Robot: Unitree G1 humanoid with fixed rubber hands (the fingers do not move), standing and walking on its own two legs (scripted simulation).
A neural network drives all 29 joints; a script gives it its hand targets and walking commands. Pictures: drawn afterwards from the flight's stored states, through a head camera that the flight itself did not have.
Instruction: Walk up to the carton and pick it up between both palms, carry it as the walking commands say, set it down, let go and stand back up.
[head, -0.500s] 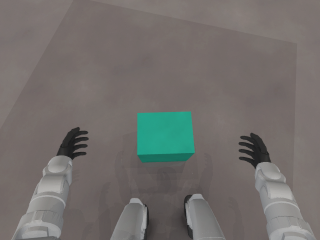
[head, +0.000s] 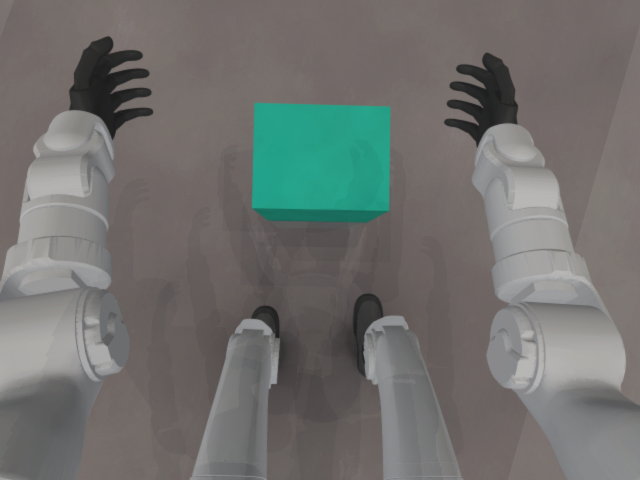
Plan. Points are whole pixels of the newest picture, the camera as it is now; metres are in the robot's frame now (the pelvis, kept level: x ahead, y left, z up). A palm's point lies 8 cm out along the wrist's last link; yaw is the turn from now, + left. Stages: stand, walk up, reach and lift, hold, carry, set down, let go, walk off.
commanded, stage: reach and lift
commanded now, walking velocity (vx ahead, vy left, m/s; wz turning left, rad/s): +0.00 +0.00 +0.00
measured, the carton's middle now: (319, 172) +0.53 +0.00 -0.51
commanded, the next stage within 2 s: none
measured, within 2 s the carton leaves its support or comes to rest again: neither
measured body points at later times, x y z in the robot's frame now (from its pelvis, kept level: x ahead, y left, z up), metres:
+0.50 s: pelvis +0.00 +0.02 -0.03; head +0.38 +0.03 +0.21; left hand +0.55 +0.24 -0.19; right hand +0.52 -0.18 -0.20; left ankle +0.07 +0.14 -0.62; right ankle +0.10 -0.14 -0.61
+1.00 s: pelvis -0.05 +0.00 -0.20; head +0.32 +0.03 +0.03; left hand +0.55 +0.25 -0.32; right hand +0.53 -0.18 -0.34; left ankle +0.07 +0.14 -0.62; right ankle +0.10 -0.14 -0.62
